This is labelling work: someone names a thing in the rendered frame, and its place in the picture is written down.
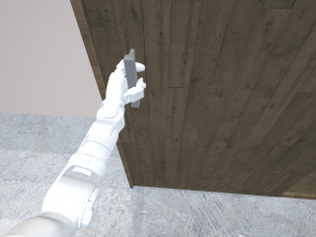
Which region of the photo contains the wardrobe door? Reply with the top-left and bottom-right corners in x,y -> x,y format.
285,170 -> 316,195
80,0 -> 316,198

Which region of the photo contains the robot left upper arm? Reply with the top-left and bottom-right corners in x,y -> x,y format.
0,175 -> 102,237

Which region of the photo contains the robot left hand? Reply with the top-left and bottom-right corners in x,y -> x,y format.
106,60 -> 146,105

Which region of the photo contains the handle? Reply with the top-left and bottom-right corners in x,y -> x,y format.
123,48 -> 140,108

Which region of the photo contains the left robot forearm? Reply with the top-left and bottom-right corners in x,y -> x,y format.
41,98 -> 125,212

